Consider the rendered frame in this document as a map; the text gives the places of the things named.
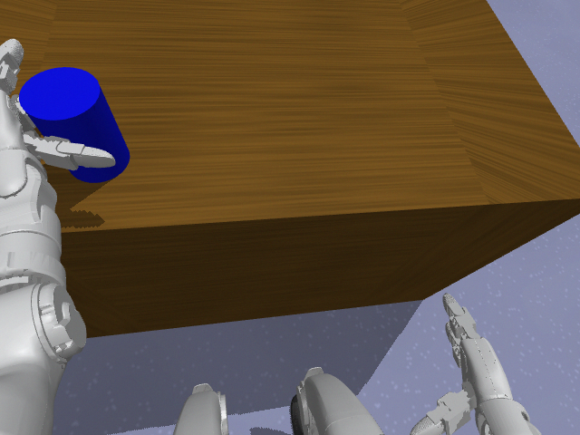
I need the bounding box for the left robot arm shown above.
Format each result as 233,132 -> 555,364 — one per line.
0,150 -> 86,435

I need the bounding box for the right robot hand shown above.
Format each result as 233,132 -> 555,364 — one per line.
410,293 -> 513,435

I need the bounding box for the right robot arm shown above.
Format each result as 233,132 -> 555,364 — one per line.
475,398 -> 542,435

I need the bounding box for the can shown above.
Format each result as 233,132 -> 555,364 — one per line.
19,67 -> 130,183

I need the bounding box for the left robot hand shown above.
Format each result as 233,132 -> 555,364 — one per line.
0,39 -> 116,170

